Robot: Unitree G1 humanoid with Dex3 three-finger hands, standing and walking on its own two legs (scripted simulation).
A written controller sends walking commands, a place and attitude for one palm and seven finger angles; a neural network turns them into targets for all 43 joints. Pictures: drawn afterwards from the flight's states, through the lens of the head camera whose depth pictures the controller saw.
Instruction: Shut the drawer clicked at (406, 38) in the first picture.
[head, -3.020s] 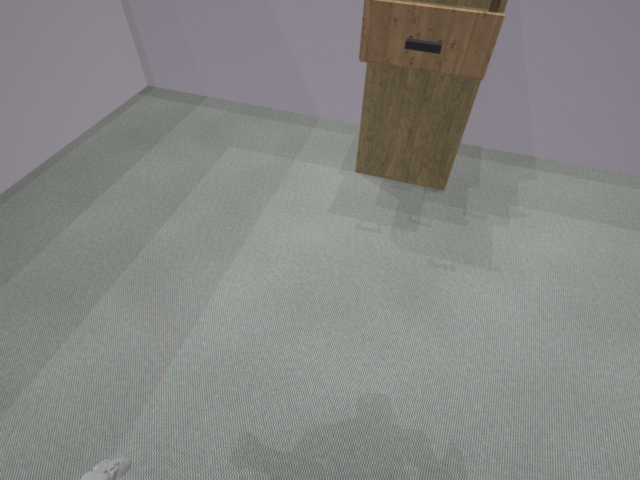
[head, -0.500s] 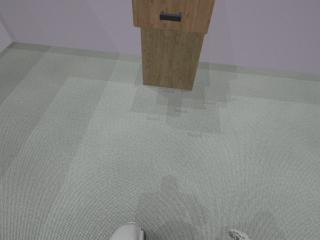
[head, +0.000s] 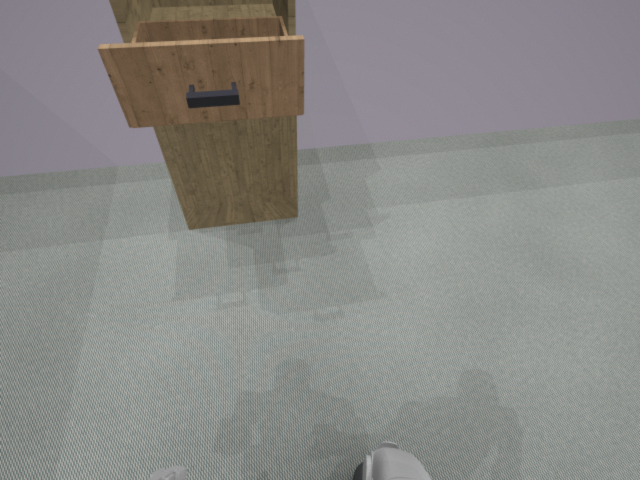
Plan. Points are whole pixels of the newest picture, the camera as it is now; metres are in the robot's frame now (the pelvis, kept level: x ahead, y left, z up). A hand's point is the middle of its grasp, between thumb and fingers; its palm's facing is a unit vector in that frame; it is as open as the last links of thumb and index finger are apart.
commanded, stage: walk to a spot facing it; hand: left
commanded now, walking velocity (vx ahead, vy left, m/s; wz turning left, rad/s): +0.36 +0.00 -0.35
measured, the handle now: (213, 93) +0.85 +0.24 +0.02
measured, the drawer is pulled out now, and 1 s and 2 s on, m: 0.29 0.29 0.29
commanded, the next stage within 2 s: turn to face it in 0.36 s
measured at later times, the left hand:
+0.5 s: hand (200, 433) +0.22 +0.18 -0.19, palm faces +0.00 -0.99 -0.16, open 7.3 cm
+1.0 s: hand (208, 320) +0.40 +0.20 -0.16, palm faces +0.06 -0.97 -0.25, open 7.3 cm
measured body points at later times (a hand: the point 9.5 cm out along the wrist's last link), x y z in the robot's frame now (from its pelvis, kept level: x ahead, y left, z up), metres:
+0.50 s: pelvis +0.23 +0.00 +0.00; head +0.24 +0.02 +0.44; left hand +0.22 +0.24 -0.17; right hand +0.30 -0.25 -0.13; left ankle +0.34 +0.11 -0.73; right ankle +0.15 -0.11 -0.73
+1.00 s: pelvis +0.31 +0.01 +0.00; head +0.32 -0.01 +0.45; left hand +0.39 +0.25 -0.14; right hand +0.31 -0.21 -0.16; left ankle +0.34 +0.10 -0.73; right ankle +0.32 -0.11 -0.72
